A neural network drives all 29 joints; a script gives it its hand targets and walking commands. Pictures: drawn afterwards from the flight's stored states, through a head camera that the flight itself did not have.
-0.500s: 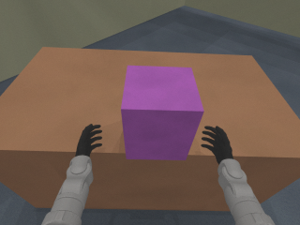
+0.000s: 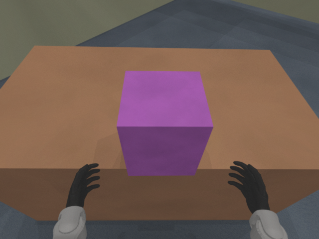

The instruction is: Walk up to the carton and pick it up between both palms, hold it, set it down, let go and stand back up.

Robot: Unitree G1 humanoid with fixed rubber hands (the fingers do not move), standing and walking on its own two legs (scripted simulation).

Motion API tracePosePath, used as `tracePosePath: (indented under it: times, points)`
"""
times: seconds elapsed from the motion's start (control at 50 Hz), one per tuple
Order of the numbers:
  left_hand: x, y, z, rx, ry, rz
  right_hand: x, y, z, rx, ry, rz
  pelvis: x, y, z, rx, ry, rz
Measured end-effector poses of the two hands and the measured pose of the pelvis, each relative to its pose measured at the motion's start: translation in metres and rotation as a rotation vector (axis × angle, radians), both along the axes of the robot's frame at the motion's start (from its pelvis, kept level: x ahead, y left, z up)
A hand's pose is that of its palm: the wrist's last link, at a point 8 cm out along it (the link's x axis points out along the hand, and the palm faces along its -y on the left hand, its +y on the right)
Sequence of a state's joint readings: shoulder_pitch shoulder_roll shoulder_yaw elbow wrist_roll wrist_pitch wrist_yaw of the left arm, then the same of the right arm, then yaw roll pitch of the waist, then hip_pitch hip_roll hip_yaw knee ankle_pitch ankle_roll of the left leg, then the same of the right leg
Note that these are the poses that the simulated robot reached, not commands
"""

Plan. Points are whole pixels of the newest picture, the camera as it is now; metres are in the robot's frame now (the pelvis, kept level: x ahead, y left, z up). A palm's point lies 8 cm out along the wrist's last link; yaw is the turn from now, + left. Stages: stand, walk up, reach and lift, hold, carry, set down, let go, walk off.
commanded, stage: set down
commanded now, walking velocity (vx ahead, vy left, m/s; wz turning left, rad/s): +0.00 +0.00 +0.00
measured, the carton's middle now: (162, 126) +0.42 +0.01 +0.02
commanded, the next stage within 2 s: let go in 1.32 s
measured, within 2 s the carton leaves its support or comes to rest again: neither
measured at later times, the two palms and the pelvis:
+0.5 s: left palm (77, 204) +0.20 +0.21 -0.02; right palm (249, 210) +0.19 -0.20 -0.02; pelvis +0.00 +0.00 +0.00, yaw -1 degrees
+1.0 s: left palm (74, 215) +0.19 +0.23 -0.05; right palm (247, 221) +0.18 -0.21 -0.05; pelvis +0.01 +0.00 +0.00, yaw -1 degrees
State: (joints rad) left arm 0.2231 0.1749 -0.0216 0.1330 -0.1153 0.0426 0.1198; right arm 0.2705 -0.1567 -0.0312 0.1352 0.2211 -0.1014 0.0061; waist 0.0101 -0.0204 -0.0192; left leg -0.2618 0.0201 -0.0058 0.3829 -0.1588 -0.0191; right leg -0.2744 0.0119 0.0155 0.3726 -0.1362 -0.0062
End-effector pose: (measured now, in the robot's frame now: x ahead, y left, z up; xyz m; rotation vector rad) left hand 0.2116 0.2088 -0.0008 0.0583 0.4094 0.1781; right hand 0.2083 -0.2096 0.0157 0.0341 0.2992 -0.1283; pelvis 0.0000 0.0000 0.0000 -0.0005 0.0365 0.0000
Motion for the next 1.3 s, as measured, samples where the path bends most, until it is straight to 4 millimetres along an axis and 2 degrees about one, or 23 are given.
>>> tracePosePath:
  times: [0.26, 0.46, 0.64, 0.8, 1.3]
  points:
    - [-0.004, 0.003, -0.008, -0.003, 0.031, -0.025, -0.005, 0.011, -0.011, 0.01, 0.053, 0.02, 0.002, 0.004, 0.0, 0.001, 0.002, -0.011]
    - [-0.005, 0.003, -0.014, -0.005, 0.063, -0.033, -0.014, 0.008, -0.029, 0.013, 0.133, 0.006, 0.003, 0.004, 0.0, 0.002, 0.002, -0.012]
    - [-0.014, 0.009, -0.031, 0.001, 0.15, -0.024, -0.018, 0.008, -0.042, -0.001, 0.193, 0.01, 0.006, 0.004, 0.0, 0.001, 0.006, -0.012]
    - [-0.015, 0.014, -0.036, 0.011, 0.177, -0.027, -0.022, 0.006, -0.053, -0.01, 0.244, 0.007, 0.009, 0.004, 0.0, 0.001, 0.01, -0.012]
    - [-0.032, 0.02, -0.068, -0.002, 0.354, -0.02, -0.036, 0.002, -0.087, -0.057, 0.399, 0.016, 0.018, 0.004, 0.001, 0.0, 0.023, -0.012]
